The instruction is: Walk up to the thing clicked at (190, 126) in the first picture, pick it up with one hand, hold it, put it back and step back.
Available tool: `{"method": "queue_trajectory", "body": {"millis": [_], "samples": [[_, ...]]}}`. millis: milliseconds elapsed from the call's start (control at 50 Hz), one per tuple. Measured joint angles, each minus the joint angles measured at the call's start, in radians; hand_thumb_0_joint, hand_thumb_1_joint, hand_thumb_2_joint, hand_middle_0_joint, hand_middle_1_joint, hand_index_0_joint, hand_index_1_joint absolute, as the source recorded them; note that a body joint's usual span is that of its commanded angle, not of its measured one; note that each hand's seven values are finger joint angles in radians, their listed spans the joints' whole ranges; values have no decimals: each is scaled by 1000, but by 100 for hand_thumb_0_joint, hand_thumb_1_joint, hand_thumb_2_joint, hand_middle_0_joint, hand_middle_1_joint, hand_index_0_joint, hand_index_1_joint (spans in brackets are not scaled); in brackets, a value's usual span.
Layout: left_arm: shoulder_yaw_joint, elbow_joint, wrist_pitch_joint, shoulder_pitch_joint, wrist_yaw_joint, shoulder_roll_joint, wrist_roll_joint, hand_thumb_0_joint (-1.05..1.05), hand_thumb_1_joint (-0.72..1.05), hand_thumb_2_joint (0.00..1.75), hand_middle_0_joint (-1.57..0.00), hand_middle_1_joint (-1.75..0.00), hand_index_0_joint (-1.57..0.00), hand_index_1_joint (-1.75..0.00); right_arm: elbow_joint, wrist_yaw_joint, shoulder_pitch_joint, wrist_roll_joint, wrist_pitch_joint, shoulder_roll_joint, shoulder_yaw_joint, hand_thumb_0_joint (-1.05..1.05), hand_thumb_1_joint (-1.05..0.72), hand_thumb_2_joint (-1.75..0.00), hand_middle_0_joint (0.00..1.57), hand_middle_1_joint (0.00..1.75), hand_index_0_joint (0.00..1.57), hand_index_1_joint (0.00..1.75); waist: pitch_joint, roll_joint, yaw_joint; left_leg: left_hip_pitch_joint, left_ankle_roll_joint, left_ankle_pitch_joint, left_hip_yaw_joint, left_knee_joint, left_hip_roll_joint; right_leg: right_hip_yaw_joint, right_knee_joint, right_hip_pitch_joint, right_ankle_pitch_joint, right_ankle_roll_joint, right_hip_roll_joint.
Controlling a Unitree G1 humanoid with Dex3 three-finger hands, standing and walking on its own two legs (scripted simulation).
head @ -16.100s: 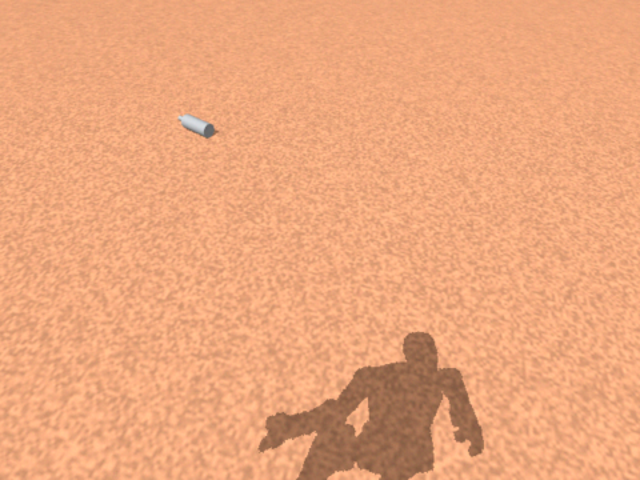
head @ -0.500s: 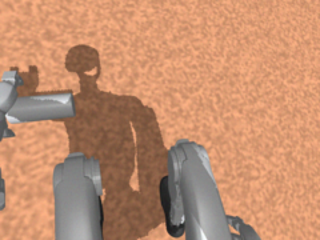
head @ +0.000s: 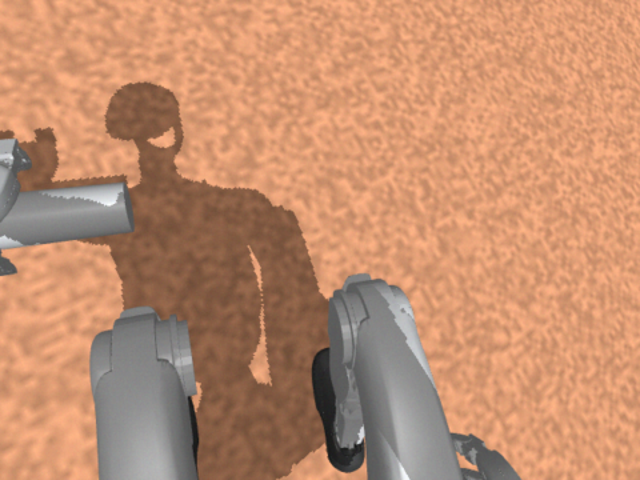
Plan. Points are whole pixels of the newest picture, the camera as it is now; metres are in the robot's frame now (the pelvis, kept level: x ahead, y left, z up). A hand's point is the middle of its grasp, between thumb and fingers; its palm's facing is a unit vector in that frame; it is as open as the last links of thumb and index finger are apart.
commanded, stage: approach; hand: left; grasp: from above
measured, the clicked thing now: (42, 217) +0.48 +0.32 -0.29
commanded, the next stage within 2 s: rest palm in 0.78 s
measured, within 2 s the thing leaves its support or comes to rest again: neither
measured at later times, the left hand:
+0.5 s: hand (50, 167) +0.51 +0.27 -0.17, palm faces -0.38 -0.05 -0.92, open 14.0 cm
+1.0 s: hand (14, 201) +0.46 +0.30 -0.16, palm faces -0.42 -0.05 -0.91, open 13.7 cm
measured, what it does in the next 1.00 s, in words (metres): stands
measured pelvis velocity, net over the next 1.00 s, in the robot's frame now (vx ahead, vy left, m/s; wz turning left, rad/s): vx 0.00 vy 0.00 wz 0.00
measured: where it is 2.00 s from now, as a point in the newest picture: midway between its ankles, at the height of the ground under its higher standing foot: (264, 452)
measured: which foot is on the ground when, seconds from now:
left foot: down 0.00-1.00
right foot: down 0.00-1.00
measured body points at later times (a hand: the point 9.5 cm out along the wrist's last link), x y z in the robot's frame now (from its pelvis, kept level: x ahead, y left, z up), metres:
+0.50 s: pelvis +0.00 +0.00 +0.00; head +0.25 +0.07 +0.36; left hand +0.53 +0.27 -0.11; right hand +0.03 -0.27 -0.09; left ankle +0.07 +0.13 -0.30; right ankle +0.11 -0.14 -0.29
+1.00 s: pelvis +0.00 +0.00 +0.00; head +0.23 +0.09 +0.38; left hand +0.48 +0.30 -0.11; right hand +0.08 -0.28 -0.09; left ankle +0.07 +0.13 -0.30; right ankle +0.11 -0.14 -0.29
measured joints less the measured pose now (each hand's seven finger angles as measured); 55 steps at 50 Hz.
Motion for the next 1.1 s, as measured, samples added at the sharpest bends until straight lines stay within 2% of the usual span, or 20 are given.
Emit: {"method": "queue_trajectory", "body": {"millis": [80,180,280,400,480,600,660,720,800,880,940,1000,1100], "samples": [[-9,16,2,-10,5,5,3,0,-53,102,-7,-103,-8,-103,1,1,-4,-3,-4,2,6,0,-90,-90,20,30,20,30,5,-2,-5,-4,2,2,-1,7,-1,0,5,-2,2,2,1],[-48,37,4,-39,6,4,5,0,-53,101,-7,-104,-8,-104,3,2,-4,-7,-14,5,16,0,-90,-90,20,30,20,30,10,-11,-15,-14,4,6,-1,14,-1,0,10,-10,6,1,2],[-77,60,19,-98,34,-9,25,0,-52,100,-7,-105,-9,-104,3,0,1,-12,-25,8,28,0,-90,-89,20,30,20,30,10,-18,-39,-28,5,7,-4,21,-2,-2,13,-21,8,-2,4],[-59,103,87,-175,63,-9,47,0,-52,100,-8,-105,-9,-105,-15,-1,11,-17,-26,4,47,0,-90,-89,20,30,20,30,10,-5,-91,-41,6,4,-7,23,0,-6,11,-34,8,-5,6],[-42,105,141,-189,46,-4,25,0,-53,100,-7,-105,-9,-104,-30,2,28,-7,-17,-3,57,0,-90,-89,20,30,20,30,14,16,-110,-40,9,-1,-7,18,5,-6,4,-35,8,-2,9],[-29,71,166,-138,-39,2,-50,0,-53,101,-7,-104,-8,-104,-40,8,50,14,3,-7,65,0,-90,-89,20,30,20,30,33,36,-97,-21,9,-4,-5,7,11,-4,-6,-21,9,13,12],[-20,24,134,-76,-87,2,-74,0,-53,101,-7,-104,-8,-104,-41,10,58,19,13,-5,62,0,-90,-89,20,30,20,30,40,37,-74,-13,6,-3,-6,2,10,-5,-10,-13,10,17,11],[-17,-39,87,-14,-113,-3,-84,0,-53,101,-7,-105,-9,-104,-38,12,62,20,20,-3,52,0,-90,-89,20,30,20,30,44,30,-43,-5,2,1,-8,0,5,-6,-9,-5,10,15,7],[-42,-132,28,50,-102,-21,-78,0,-53,101,-8,-106,-9,-105,-31,12,59,27,22,0,25,0,-90,-89,20,30,20,30,32,15,-2,0,-3,7,-5,-4,-3,-5,-7,2,8,5,0],[-82,-117,3,24,-59,-33,-54,0,-52,102,-8,-106,-10,-106,-20,1,29,24,15,-2,5,0,-90,-89,20,30,20,30,12,-3,14,3,-1,14,2,-10,-7,0,-8,6,8,0,-6],[-105,-38,11,-45,-24,-33,-24,0,-51,105,-9,-107,-10,-107,-14,-8,-6,18,1,-8,7,0,-90,-89,20,30,20,30,-2,-10,1,-1,2,19,3,-12,-9,1,-10,6,10,-4,-7],[-114,60,31,-122,6,-20,3,0,-51,106,-9,-107,-10,-107,-22,-12,-33,13,-13,-14,19,0,-90,-89,20,30,20,30,-9,-13,-26,-9,6,21,1,-9,-8,-2,-12,0,14,-7,-5],[-101,178,65,-194,26,12,21,0,-50,104,-8,-106,-9,-106,-47,-11,-47,0,-31,-22,51,0,-90,-90,20,30,20,30,12,-13,-76,-21,10,21,-7,5,-6,-9,-8,-6,19,-5,0]]}}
